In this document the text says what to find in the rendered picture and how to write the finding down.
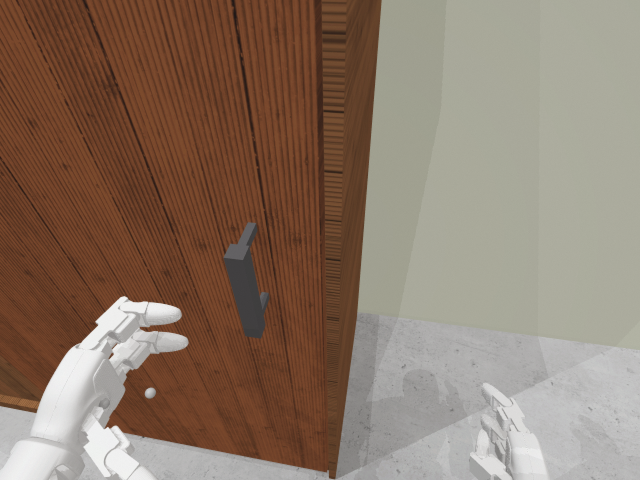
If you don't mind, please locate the left robot forearm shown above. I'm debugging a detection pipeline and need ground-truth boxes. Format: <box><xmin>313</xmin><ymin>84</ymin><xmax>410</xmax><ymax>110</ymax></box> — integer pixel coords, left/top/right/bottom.
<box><xmin>0</xmin><ymin>438</ymin><xmax>85</xmax><ymax>480</ymax></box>

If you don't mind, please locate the robot left hand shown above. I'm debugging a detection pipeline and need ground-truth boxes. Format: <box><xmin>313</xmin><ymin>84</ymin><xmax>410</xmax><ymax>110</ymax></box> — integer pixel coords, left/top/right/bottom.
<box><xmin>30</xmin><ymin>296</ymin><xmax>189</xmax><ymax>480</ymax></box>

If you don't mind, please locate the handle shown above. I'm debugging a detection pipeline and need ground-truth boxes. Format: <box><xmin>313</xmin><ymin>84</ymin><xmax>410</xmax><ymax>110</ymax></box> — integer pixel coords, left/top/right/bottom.
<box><xmin>224</xmin><ymin>222</ymin><xmax>269</xmax><ymax>339</ymax></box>

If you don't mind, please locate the robot right hand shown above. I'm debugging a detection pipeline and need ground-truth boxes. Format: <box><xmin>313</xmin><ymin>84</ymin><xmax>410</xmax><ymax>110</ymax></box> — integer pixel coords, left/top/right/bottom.
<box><xmin>470</xmin><ymin>383</ymin><xmax>551</xmax><ymax>480</ymax></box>

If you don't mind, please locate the wardrobe door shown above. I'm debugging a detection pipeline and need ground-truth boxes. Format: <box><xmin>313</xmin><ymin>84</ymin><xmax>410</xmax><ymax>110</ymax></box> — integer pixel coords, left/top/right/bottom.
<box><xmin>0</xmin><ymin>0</ymin><xmax>329</xmax><ymax>472</ymax></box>
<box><xmin>0</xmin><ymin>355</ymin><xmax>44</xmax><ymax>402</ymax></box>

